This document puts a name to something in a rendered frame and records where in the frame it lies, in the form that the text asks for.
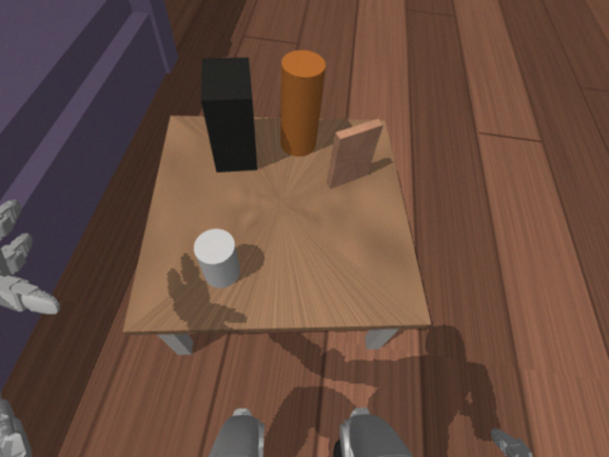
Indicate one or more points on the right robot hand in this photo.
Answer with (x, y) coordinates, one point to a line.
(509, 445)

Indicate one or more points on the sofa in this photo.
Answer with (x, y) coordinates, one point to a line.
(76, 80)

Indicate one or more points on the left robot hand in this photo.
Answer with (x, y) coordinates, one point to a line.
(17, 293)

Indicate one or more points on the left robot arm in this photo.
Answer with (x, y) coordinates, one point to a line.
(13, 439)

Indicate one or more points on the coffee table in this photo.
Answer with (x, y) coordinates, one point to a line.
(311, 257)

